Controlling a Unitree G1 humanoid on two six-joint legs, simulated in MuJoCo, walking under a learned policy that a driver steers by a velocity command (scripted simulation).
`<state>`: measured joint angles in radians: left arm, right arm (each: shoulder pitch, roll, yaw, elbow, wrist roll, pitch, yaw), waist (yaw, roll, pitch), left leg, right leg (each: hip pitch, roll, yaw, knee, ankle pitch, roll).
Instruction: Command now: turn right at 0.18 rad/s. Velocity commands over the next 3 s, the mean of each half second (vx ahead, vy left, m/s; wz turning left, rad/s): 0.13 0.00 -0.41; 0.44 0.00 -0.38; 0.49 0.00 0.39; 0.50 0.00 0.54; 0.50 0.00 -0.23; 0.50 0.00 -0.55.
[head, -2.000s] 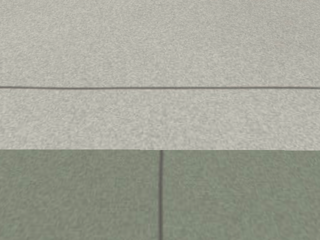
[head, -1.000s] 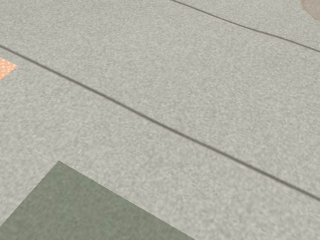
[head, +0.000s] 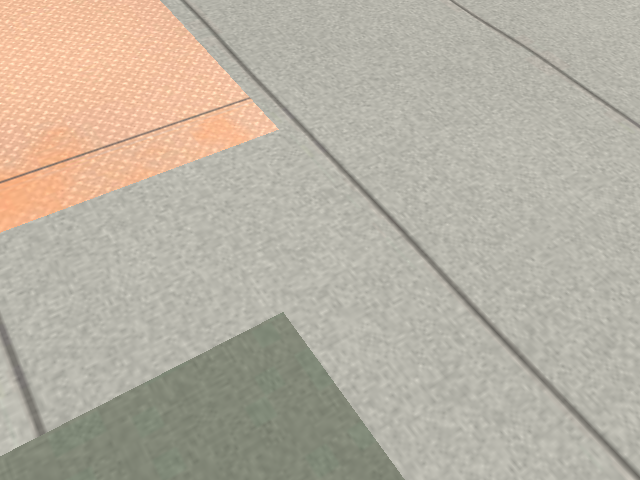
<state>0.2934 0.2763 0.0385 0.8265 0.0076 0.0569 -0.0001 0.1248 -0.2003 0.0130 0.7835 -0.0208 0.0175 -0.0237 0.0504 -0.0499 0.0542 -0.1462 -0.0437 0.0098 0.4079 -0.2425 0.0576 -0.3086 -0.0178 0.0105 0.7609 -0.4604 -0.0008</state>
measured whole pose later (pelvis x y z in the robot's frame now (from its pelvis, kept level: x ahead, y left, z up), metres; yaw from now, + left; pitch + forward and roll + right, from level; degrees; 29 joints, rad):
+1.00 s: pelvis +0.28 -0.12 +0.00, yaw -27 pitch +1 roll +1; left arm 0.28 0.28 0.04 0.84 0.04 -0.05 -0.02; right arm 0.27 -0.27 -0.04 0.86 -0.02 -0.07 0.01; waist 0.01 -0.03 0.04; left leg -0.26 -0.07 0.02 0.42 -0.18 0.07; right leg -0.39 0.03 0.04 1.13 -0.32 -0.07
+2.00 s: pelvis +0.78 -0.25 -0.01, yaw +6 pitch +0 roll +0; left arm 0.24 0.25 0.03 0.80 0.03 -0.05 -0.01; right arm 0.23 -0.27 -0.06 0.81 -0.01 -0.02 0.01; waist 0.02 -0.02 0.07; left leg -0.25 -0.14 0.04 0.43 -0.18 0.14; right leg -0.48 -0.10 -0.01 1.18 -0.33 0.01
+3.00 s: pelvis +1.34 -0.27 -0.01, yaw -23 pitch +1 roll +0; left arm 0.36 0.32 0.07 0.83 0.02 -0.03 -0.01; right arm 0.13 -0.26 -0.01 0.71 -0.04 -0.07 -0.01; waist 0.06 -0.03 0.03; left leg -0.38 -0.01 0.03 0.53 -0.18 0.03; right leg -0.30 0.09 0.09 1.09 -0.41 -0.08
